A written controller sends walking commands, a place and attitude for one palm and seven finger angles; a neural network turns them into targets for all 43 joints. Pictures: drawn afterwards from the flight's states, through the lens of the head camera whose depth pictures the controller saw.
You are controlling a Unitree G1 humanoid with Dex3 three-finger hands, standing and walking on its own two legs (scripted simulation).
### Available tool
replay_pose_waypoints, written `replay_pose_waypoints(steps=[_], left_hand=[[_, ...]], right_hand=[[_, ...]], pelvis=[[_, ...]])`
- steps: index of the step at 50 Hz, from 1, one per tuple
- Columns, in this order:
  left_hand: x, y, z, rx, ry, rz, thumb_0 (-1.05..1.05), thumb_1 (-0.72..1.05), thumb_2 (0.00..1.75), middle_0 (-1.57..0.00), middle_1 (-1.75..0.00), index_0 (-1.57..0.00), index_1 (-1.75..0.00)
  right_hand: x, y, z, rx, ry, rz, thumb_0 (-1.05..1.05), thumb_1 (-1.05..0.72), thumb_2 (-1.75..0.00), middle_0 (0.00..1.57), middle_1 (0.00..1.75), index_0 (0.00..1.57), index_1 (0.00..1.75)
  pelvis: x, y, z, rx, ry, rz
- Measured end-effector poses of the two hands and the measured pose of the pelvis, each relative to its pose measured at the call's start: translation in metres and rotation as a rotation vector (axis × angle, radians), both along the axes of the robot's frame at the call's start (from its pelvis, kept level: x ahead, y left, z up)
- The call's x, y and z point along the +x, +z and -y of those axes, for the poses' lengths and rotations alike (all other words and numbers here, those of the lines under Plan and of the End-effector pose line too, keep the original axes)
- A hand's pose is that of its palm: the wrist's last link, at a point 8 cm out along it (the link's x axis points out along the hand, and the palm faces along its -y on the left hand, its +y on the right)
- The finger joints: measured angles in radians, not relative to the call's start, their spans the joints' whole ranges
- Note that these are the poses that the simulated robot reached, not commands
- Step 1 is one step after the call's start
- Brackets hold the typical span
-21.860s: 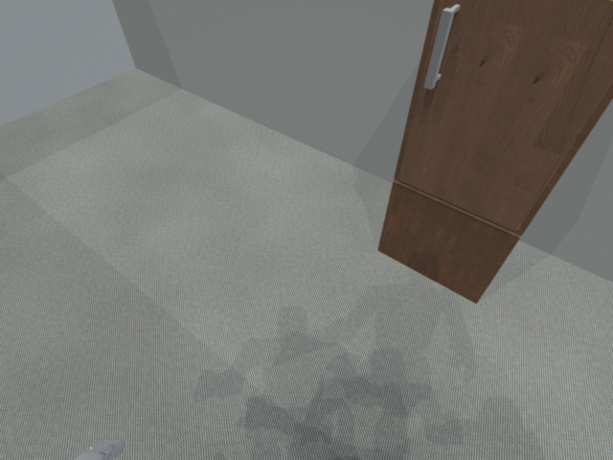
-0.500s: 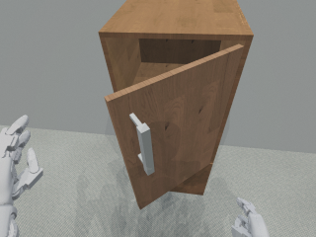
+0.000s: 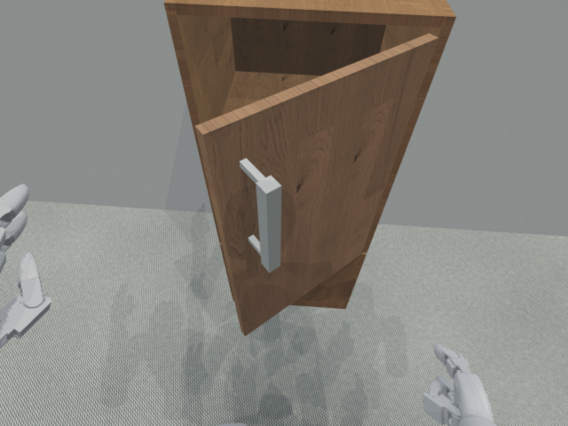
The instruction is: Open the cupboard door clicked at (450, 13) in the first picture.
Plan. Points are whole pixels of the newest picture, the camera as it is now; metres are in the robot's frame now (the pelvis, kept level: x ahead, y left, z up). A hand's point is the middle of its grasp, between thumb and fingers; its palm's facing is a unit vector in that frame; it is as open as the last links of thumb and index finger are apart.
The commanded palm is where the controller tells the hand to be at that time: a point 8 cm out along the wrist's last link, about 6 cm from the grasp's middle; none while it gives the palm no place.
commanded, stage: step back with the hand held close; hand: left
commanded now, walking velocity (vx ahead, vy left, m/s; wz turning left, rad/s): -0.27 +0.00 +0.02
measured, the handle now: (260, 220) +0.36 +0.06 +0.11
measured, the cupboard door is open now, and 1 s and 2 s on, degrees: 41 41 41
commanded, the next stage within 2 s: stop stepping back and stand still in 0.56 s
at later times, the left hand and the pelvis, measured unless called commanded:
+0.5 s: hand out of the picture +0.10 +0.32 +0.18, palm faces +0.49 -0.77 -0.41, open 7.4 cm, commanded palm +0.02 +0.35 +0.18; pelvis -0.10 +0.04 -0.02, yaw +3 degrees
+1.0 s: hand out of the picture -0.03 +0.33 +0.19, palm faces +0.35 -0.84 -0.41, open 7.4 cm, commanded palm -0.09 +0.38 +0.18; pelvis -0.24 +0.08 +0.01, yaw -1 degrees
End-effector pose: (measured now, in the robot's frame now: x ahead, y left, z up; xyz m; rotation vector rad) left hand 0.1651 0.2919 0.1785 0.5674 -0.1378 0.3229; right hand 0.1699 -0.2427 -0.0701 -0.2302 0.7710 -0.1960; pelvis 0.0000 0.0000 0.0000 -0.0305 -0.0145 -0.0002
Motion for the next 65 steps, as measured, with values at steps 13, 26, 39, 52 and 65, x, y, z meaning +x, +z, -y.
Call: replay_pose_waypoints(steps=[13,26,39,52,65], left_hand=[[-0.073,0.006,-0.023,0.029,0.065,0.095,0.02,0.89,0.9,-0.22,-0.3,-0.21,-0.3],[-0.116,0.012,-0.06,0.017,0.046,0.268,0.02,0.89,0.9,-0.22,-0.3,-0.21,-0.3],[-0.194,0.006,-0.069,-0.014,-0.008,0.23,0.01,0.89,0.9,-0.22,-0.3,-0.21,-0.3],[-0.253,0.03,-0.073,-0.007,-0.1,0.14,0.02,0.89,0.9,-0.22,-0.3,-0.21,-0.3],[-0.309,0.008,-0.111,-0.083,0.084,0.212,0.01,0.89,0.9,-0.21,-0.3,-0.21,-0.3]], right_hand=[[-0.064,-0.014,-0.033,0.015,0.067,-0.004,0.01,-0.9,-0.9,0.2,0.3,0.21,0.3],[-0.119,-0.011,-0.058,-0.02,0.061,0.018,0.01,-0.9,-0.9,0.2,0.3,0.21,0.3],[-0.18,-0.011,-0.089,0.01,0.101,0.012,0.01,-0.9,-0.9,0.21,0.3,0.21,0.3],[-0.287,0.025,-0.1,0.003,0.024,0.052,0.01,-0.9,-0.9,0.21,0.3,0.21,0.3],[-0.354,-0.008,-0.094,-0.036,-0.019,-0.036,0.01,-0.9,-0.9,0.2,0.3,0.21,0.3]], pelvis=[[-0.053,-0.007,-0.015,-0.021,0.039,0.005],[-0.107,-0.016,-0.04,-0.076,0.057,0.029],[-0.176,-0.014,-0.062,-0.012,-0.008,-0.011],[-0.251,0.018,-0.083,-0.031,-0.022,0.012],[-0.3,0.002,-0.1,0.041,-0.01,0.005]])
